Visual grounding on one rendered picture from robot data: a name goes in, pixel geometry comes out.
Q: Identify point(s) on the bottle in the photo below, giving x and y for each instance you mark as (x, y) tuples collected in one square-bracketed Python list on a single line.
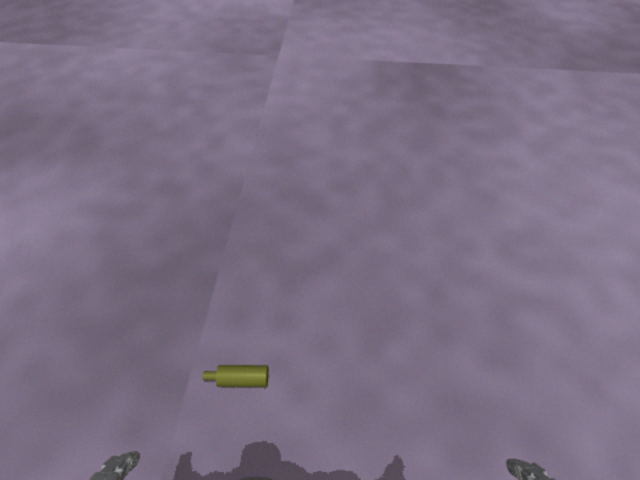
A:
[(239, 375)]

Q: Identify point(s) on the right robot hand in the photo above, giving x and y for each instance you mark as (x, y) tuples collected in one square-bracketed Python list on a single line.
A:
[(525, 471)]

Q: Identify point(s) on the left robot hand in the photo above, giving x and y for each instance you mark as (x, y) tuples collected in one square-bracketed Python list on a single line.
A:
[(116, 468)]

